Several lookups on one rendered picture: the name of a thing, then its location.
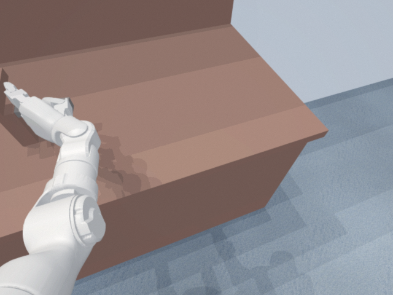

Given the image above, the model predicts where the left robot upper arm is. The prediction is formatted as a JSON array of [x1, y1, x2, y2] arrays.
[[0, 194, 106, 295]]

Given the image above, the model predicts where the left robot hand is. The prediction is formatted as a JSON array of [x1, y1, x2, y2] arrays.
[[4, 82, 73, 143]]

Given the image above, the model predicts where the robot left forearm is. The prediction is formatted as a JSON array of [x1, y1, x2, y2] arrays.
[[23, 116, 101, 252]]

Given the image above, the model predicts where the counter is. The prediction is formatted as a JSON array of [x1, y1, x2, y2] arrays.
[[0, 0, 328, 280]]

